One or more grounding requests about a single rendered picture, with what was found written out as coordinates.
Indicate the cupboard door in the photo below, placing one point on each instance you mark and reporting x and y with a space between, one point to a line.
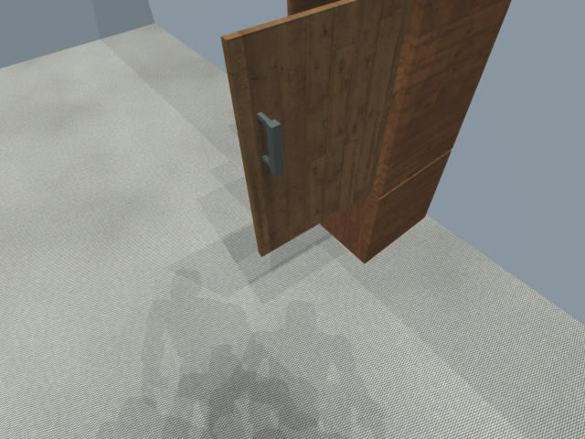
327 75

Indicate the handle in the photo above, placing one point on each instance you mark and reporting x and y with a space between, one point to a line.
274 137

